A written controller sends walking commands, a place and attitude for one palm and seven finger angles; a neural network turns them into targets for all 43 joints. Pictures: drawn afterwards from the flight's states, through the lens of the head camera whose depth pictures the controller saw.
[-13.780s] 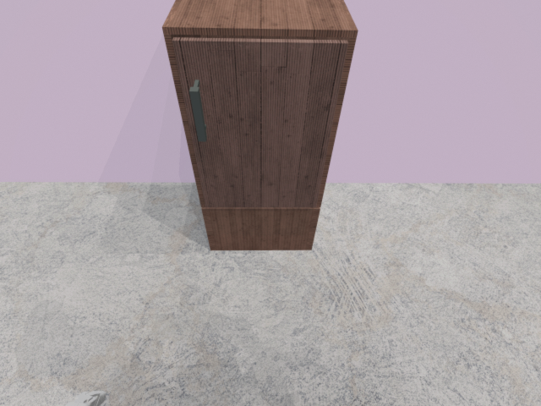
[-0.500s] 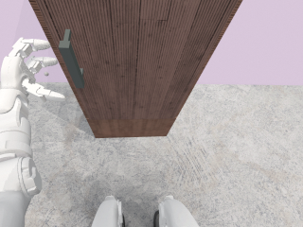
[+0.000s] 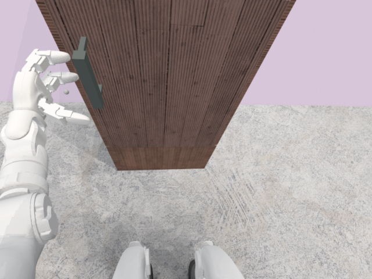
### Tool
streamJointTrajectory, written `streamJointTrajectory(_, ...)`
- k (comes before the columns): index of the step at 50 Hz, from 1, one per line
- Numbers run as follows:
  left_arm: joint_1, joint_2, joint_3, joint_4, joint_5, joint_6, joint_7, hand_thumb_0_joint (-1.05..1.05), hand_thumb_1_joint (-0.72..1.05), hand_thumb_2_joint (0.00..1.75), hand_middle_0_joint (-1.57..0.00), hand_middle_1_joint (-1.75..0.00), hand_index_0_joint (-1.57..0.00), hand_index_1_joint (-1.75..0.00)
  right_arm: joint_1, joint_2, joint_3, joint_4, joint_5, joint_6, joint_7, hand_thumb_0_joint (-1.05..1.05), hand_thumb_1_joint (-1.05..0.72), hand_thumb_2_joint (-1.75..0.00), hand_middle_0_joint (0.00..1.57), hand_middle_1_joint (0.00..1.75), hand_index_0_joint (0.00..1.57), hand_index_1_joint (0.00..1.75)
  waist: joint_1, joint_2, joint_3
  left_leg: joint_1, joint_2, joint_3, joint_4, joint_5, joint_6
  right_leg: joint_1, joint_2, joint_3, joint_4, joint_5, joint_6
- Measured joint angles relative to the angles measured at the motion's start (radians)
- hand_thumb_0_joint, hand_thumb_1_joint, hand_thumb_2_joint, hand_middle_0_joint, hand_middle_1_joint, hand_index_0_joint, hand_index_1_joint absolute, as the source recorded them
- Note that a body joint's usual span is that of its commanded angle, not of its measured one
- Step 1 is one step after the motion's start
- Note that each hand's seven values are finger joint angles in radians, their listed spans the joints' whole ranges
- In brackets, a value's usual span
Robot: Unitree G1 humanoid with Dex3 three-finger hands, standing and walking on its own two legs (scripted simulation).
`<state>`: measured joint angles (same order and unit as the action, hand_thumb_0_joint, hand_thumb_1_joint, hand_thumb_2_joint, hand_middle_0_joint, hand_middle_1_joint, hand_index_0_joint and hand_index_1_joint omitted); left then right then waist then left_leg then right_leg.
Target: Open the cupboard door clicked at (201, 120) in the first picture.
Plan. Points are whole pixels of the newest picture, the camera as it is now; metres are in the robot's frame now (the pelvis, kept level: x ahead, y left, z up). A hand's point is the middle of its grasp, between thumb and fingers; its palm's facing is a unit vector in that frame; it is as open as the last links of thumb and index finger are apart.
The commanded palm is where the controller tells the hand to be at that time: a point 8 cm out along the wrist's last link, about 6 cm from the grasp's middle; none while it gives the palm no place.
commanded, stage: slide the fingers in behind the handle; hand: left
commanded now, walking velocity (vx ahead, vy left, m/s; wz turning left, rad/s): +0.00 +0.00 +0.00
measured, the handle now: (91, 75) +0.53 +0.18 +0.06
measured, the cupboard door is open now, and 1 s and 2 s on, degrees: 0 0 0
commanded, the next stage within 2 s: move the hooked fingers beside the handle in 1.14 s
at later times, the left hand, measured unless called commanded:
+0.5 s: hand (72, 95) +0.48 +0.21 +0.06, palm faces +0.07 -1.00 +0.01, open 14.6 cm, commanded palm +0.46 +0.22 +0.06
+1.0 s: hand (78, 97) +0.47 +0.20 +0.06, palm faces +0.11 -0.99 +0.00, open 15.1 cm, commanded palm +0.47 +0.19 +0.06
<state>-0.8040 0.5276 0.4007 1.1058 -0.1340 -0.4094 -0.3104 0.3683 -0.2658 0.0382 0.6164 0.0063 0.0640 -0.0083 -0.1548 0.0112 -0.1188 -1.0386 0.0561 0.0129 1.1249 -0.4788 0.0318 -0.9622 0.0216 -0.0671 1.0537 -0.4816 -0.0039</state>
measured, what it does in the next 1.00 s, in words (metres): stands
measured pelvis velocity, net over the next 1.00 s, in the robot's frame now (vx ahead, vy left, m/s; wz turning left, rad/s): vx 0.00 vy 0.00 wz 0.06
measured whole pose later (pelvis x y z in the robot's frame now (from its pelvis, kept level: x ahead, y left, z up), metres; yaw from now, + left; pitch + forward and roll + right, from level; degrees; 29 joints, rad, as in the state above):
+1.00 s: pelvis +0.00 +0.00 +0.00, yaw +4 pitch +22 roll -4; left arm -0.86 0.37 0.19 1.12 -0.16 -0.46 -0.10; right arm 0.34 -0.25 0.01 0.69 -0.02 0.03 0.03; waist -0.10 0.02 -0.12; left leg -1.07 0.01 -0.04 1.15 -0.47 0.03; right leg -0.96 -0.02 -0.12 1.08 -0.50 -0.01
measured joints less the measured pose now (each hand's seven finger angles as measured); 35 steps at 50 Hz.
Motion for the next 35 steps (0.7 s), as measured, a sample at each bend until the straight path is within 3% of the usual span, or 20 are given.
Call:
streamJointTrajectory(19,-0.017,-0.058,-0.077,-0.005,-0.021,-0.015,0.068,-0.02,-0.5,0.3,-0.3,-1.2,-0.22,-1.23,-0.016,0.007,-0.012,0.033,-0.007,-0.013,0.015,0.0,-0.9,-0.9,0.2,0.3,0.2,0.3,0.027,0.002,-0.005,-0.009,-0.014,-0.023,0.008,0.0,-0.005,0.003,-0.011,-0.023,0.008,-0.011,-0.005)
streamJointTrajectory(35,-0.015,-0.135,-0.165,-0.021,-0.035,-0.038,0.166,-0.02,-0.5,0.3,-0.3,-1.2,-0.09,-1.2,-0.023,0.015,-0.026,0.058,-0.017,-0.021,0.035,0.0,-0.91,-0.9,0.2,0.3,0.2,0.3,0.051,0.007,-0.008,-0.004,-0.031,-0.041,0.006,0.004,-0.006,0.018,-0.026,-0.04,0.007,-0.018,-0.005)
